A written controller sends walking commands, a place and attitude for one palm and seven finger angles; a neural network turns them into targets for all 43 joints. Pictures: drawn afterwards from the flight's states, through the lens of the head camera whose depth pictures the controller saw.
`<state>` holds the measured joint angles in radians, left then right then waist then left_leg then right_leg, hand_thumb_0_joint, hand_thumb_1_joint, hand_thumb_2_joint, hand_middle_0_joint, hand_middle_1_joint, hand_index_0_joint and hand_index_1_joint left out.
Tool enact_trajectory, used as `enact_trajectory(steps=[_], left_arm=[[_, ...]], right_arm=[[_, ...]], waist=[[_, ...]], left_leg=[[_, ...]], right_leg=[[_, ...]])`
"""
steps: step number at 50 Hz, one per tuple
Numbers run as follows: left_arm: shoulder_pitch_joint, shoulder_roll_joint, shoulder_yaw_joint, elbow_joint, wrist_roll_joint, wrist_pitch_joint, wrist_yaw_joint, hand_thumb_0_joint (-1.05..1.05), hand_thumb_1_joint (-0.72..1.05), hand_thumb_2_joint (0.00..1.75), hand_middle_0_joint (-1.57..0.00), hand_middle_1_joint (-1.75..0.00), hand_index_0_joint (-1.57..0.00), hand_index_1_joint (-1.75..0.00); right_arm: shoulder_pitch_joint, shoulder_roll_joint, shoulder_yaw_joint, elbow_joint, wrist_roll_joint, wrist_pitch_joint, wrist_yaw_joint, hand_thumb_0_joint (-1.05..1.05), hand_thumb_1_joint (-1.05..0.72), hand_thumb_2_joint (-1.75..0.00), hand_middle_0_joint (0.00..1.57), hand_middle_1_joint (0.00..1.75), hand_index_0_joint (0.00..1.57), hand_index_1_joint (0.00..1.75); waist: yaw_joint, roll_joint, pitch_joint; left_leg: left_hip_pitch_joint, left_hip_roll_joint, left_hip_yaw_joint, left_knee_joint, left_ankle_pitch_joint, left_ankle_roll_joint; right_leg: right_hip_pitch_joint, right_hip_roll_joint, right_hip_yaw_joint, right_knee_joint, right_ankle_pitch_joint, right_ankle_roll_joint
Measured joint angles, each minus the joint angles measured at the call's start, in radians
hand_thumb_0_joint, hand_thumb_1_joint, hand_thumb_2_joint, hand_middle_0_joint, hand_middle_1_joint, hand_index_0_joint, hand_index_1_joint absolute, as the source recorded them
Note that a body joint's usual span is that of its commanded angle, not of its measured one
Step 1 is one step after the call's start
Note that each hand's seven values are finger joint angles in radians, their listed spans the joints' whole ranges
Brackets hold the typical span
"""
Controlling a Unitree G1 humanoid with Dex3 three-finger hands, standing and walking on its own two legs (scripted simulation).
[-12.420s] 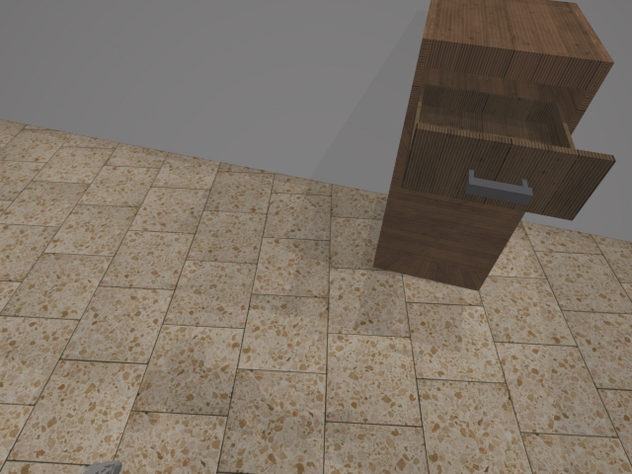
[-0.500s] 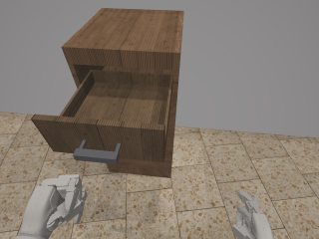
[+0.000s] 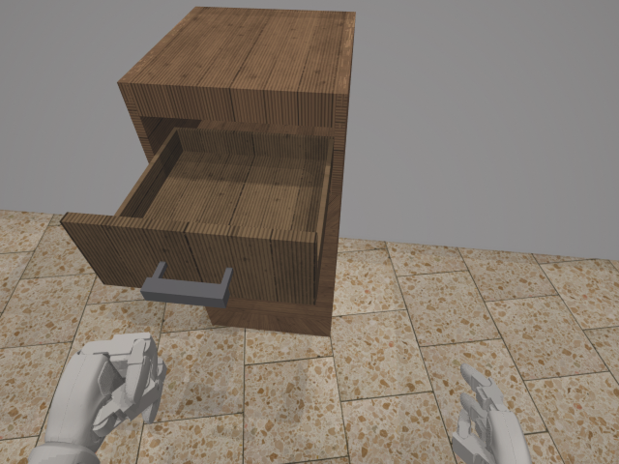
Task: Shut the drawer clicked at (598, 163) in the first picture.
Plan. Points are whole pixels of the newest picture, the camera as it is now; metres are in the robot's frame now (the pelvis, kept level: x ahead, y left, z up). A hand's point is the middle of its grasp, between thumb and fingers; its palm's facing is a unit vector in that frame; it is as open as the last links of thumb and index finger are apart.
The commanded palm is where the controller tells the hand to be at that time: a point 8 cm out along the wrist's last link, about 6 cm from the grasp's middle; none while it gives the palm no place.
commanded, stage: bring the fist close to the handle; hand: left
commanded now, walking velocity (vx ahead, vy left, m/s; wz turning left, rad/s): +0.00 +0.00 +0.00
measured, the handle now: (190, 281) +0.37 +0.22 +0.01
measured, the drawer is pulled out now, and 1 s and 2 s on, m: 0.29 0.29 0.24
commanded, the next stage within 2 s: push the drawer shut in 1.22 s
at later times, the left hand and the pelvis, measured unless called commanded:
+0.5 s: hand (188, 362) +0.23 +0.17 +0.04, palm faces -0.02 -1.00 -0.06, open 3.3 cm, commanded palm +0.21 +0.23 +0.04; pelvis +0.00 +0.01 -0.02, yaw -1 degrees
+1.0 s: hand (200, 349) +0.26 +0.18 +0.01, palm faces -0.03 -1.00 -0.05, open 3.3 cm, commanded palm +0.24 +0.23 +0.01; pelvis -0.01 +0.00 -0.04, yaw -1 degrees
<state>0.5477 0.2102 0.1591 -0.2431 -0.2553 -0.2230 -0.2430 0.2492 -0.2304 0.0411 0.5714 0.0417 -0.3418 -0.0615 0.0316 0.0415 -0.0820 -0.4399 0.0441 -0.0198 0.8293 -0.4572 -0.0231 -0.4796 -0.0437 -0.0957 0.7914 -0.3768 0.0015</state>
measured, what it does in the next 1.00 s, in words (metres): stands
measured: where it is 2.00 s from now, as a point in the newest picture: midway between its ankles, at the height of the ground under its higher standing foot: outside the picture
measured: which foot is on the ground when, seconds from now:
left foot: down 0.00-1.00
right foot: down 0.00-1.00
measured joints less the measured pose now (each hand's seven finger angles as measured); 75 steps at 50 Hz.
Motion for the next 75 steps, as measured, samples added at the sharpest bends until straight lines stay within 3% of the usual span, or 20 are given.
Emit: enact_trajectory(steps=[17, 29, 45, 57, 75], left_arm=[[-0.134, -0.013, -0.029, 0.137, 0.036, -0.063, 0.027, 0.02, 0.90, 0.90, -1.40, -1.60, -1.40, -1.60], [-0.232, -0.010, -0.027, 0.240, 0.049, -0.119, 0.042, 0.02, 0.90, 0.90, -1.40, -1.60, -1.40, -1.60], [-0.356, -0.008, -0.012, 0.355, 0.045, -0.147, 0.024, 0.02, 0.90, 0.90, -1.40, -1.60, -1.40, -1.60], [-0.346, 0.006, 0.003, 0.345, 0.024, -0.142, 0.013, 0.02, 0.90, 0.90, -1.40, -1.60, -1.40, -1.60], [-0.405, 0.008, -0.008, 0.379, 0.036, -0.144, 0.023, 0.02, 0.90, 0.90, -1.40, -1.60, -1.40, -1.60]], right_arm=[[0.023, -0.012, -0.019, 0.001, -0.020, 0.042, 0.018, 0.01, -0.90, -0.90, 0.21, 0.30, 0.20, 0.30], [0.008, -0.010, -0.017, -0.019, -0.027, 0.085, 0.026, 0.01, -0.90, -0.90, 0.21, 0.30, 0.20, 0.30], [-0.008, -0.014, -0.028, -0.033, -0.031, 0.138, 0.039, 0.01, -0.90, -0.90, 0.21, 0.30, 0.20, 0.30], [0.001, -0.018, -0.027, -0.042, -0.023, 0.163, 0.033, 0.01, -0.91, -0.90, 0.21, 0.30, 0.20, 0.30], [-0.011, -0.021, -0.024, -0.042, -0.023, 0.167, 0.028, 0.01, -0.91, -0.90, 0.21, 0.30, 0.20, 0.30]], waist=[[-0.036, -0.015, -0.004], [-0.040, -0.020, -0.015], [-0.049, -0.024, -0.046], [-0.051, -0.015, -0.051], [-0.051, -0.018, -0.053]], left_leg=[[-0.114, -0.011, 0.014, 0.070, -0.025, 0.011], [-0.231, -0.012, 0.012, 0.157, -0.057, 0.012], [-0.365, -0.009, 0.011, 0.260, -0.093, 0.008], [-0.369, -0.007, 0.005, 0.258, -0.089, 0.006], [-0.380, -0.009, 0.000, 0.269, -0.090, 0.006]], right_leg=[[-0.122, -0.013, 0.019, 0.074, -0.021, 0.010], [-0.239, -0.017, 0.022, 0.159, -0.050, 0.010], [-0.376, -0.016, 0.026, 0.262, -0.084, 0.005], [-0.378, -0.014, 0.022, 0.259, -0.081, 0.002], [-0.385, -0.016, 0.018, 0.266, -0.082, 0.003]])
